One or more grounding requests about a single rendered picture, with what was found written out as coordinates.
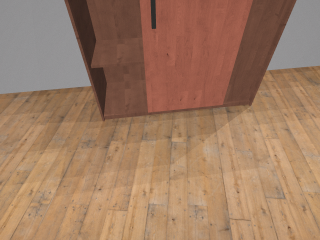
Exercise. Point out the wardrobe door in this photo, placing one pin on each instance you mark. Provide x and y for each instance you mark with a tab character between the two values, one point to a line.
260	30
190	56

